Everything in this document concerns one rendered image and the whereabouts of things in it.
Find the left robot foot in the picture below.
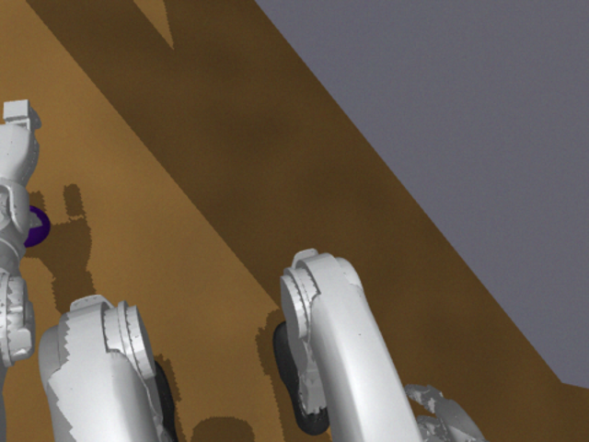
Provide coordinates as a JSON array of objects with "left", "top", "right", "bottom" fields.
[{"left": 155, "top": 360, "right": 179, "bottom": 442}]

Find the left robot hand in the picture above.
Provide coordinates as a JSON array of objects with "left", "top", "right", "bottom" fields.
[{"left": 0, "top": 99, "right": 42, "bottom": 228}]

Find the right robot foot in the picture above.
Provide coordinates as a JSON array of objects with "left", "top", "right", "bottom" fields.
[{"left": 272, "top": 321, "right": 329, "bottom": 436}]

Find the right robot hand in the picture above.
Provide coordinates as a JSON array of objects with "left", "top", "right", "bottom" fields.
[{"left": 404, "top": 384, "right": 486, "bottom": 442}]

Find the left robot arm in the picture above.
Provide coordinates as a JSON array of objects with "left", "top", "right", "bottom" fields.
[{"left": 0, "top": 178, "right": 36, "bottom": 442}]

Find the ball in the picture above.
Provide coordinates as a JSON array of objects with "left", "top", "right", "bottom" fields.
[{"left": 24, "top": 205, "right": 51, "bottom": 248}]

